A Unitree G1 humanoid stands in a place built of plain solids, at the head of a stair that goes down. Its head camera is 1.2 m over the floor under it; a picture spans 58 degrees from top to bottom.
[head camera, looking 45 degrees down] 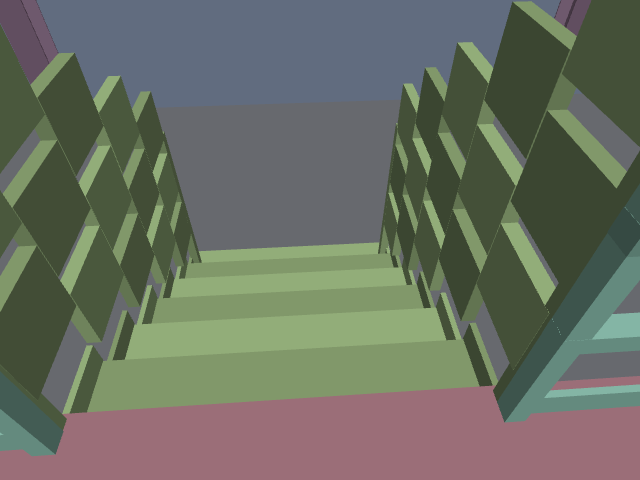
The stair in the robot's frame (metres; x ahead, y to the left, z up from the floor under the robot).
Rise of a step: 0.16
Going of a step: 0.26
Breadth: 1.32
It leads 4 degrees to the left of straight ahead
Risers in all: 7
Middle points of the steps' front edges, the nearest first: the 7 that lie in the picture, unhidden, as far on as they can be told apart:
0.56 0.10 0.00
0.81 0.12 -0.16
1.07 0.14 -0.32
1.33 0.15 -0.49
1.59 0.17 -0.65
1.85 0.19 -0.81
2.11 0.21 -0.98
